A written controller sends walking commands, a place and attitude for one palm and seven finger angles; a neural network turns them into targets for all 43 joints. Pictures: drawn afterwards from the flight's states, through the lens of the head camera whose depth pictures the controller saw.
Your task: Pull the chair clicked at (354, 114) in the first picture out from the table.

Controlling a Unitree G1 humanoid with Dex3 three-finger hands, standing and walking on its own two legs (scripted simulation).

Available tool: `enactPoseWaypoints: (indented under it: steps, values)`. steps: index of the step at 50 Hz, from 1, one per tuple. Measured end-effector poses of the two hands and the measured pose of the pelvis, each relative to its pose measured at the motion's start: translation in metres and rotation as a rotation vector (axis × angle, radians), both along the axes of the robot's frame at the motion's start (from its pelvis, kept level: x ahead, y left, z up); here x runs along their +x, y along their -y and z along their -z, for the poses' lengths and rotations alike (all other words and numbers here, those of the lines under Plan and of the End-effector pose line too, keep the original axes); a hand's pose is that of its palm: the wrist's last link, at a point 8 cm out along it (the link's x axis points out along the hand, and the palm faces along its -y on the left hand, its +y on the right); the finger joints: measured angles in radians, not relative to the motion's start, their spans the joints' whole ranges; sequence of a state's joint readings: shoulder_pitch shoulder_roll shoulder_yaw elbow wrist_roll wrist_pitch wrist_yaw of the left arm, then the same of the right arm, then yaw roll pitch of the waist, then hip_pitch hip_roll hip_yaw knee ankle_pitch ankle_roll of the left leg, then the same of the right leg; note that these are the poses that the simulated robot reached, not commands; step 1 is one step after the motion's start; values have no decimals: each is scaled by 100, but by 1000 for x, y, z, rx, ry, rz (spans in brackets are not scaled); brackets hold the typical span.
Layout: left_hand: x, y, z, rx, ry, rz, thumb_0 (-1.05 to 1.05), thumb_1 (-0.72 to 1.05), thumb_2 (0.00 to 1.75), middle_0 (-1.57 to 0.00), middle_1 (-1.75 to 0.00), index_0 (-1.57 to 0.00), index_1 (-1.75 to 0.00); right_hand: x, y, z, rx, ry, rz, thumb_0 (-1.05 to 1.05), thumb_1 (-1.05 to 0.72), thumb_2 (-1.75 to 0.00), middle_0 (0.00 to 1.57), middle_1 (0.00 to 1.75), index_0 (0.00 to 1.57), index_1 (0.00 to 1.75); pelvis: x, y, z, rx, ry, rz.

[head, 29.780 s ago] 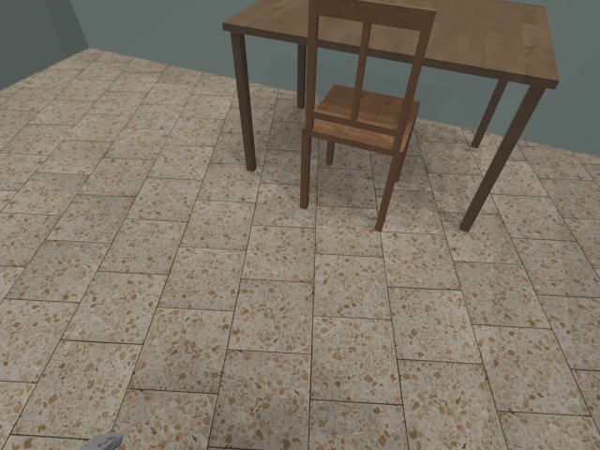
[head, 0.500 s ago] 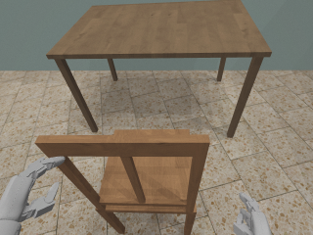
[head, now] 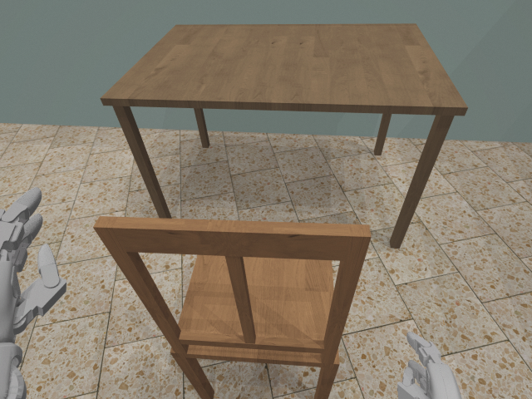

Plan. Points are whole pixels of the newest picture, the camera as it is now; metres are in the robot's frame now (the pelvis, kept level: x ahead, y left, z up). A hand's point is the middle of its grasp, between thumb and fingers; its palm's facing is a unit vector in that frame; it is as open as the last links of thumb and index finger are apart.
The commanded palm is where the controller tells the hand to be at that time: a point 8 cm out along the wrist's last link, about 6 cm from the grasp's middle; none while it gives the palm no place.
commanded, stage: step back with the hand held close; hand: left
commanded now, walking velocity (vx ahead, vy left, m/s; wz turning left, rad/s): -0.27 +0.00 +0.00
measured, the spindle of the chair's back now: (243, 303) +0.30 +0.09 -0.08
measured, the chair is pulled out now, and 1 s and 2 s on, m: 0.55 0.55 0.55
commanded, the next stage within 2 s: stop stepping back and stand still in 1.42 s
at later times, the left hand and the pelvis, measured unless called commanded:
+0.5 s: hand (19, 303) +0.15 +0.28 +0.18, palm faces +0.45 -0.73 -0.52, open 7.4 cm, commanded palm +0.10 +0.31 +0.18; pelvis -0.04 +0.01 -0.01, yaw +0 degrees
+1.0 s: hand out of the picture +0.09 +0.27 +0.17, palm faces +0.46 -0.72 -0.51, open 7.4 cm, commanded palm +0.03 +0.30 +0.18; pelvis -0.10 +0.00 -0.02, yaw +1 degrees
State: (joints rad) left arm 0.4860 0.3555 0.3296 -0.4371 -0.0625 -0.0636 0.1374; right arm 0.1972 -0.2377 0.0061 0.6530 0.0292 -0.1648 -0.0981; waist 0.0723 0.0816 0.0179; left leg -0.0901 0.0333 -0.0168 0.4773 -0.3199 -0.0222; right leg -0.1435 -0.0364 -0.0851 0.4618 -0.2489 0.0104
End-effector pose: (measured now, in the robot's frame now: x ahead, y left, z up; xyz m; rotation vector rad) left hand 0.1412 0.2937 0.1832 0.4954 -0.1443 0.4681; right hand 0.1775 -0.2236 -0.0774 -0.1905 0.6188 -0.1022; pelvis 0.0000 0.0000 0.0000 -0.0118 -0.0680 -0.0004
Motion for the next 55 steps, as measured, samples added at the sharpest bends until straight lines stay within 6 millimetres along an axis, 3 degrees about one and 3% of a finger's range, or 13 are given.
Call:
enactPoseWaypoints:
  steps: [3, 5, 7, 11, 14, 16, 22, 25, 30, 36, 41, 46, 55]
  values:
    - [3, -10, -24, 77, 90, 10, 2, 88, 90, -22, -31, -22, -30, -5, -2, 0, 0, -16, 7, 1, -91, -90, 20, 30, 20, 30, -6, -4, -1, -7, -14, 6]
    - [8, -18, -29, 104, 102, 7, 2, 88, 90, -21, -31, -22, -30, -10, -3, 2, 3, -37, 21, 1, -90, -90, 20, 30, 20, 30, -10, -9, -1, -7, -29, 12]
    - [14, -23, -21, 104, 56, 10, 1, 88, 90, -21, -31, -21, -30, -17, -4, 4, 11, -61, 45, 1, -90, -90, 20, 30, 20, 30, -15, -13, -2, -3, -44, 19]
    - [15, -23, 14, 63, -118, 41, 1, 89, 90, -21, -30, -21, -30, -35, -4, 11, 22, -116, 102, 1, -90, -90, 20, 30, 20, 30, -21, -22, -2, 6, -67, 27]
    - [6, -18, 30, 39, -187, 80, 2, 89, 90, -21, -31, -21, -30, -49, -5, 14, 7, -162, 123, 1, -91, -90, 20, 30, 20, 30, -26, -24, 0, 9, -76, 22]
    - [-2, -16, 28, 43, -174, 105, 2, 89, 90, -21, -31, -21, -30, -57, -7, 14, -11, -185, 121, 1, -91, -90, 20, 30, 20, 30, -29, -23, 1, 11, -78, 15]
    - [-24, -15, -10, 156, 13, 112, 2, 88, 90, -22, -31, -22, -30, -64, -12, 13, -30, -173, 81, 1, -91, -90, 20, 30, 20, 30, -38, -14, 5, 18, -69, 1]
    - [-33, -15, -19, 166, 66, 60, 2, 88, 90, -22, -31, -22, -30, -61, -12, 15, -1, -135, 67, 1, -90, -90, 20, 30, 20, 30, -41, -9, 7, 9, -56, 1]
    - [-43, -10, -1, 71, 47, -7, 1, 89, 90, -21, -31, -21, -30, -62, -4, 18, 30, -88, 64, 1, -90, -90, 21, 30, 20, 30, -53, -3, 10, -9, -56, 2]
    - [-52, -6, 28, -10, -13, 41, 2, 88, 90, -21, -31, -21, -30, -84, 10, 12, -57, -123, 63, 1, -91, -90, 21, 30, 20, 30, -72, -6, 13, -12, -74, -18]
    - [-67, -15, 8, 100, 24, 61, 2, 88, 90, -22, -31, -21, -30, -103, 12, 2, -94, -128, 78, 1, -91, -90, 20, 30, 20, 30, -83, -5, 11, -16, -82, -28]
    - [-83, -13, -14, 190, 102, 63, 2, 88, 90, -21, -31, -21, -30, -109, 8, 9, -77, -131, 56, 1, -90, -90, 20, 30, 20, 30, -93, -1, 14, -17, -92, -25]
    - [-106, 6, 2, 120, 75, 65, 1, 88, 90, -21, -31, -21, -30, -123, 7, 24, -14, -112, 41, 1, -90, -90, 21, 30, 20, 30, -119, 7, 19, -4, -80, -17]
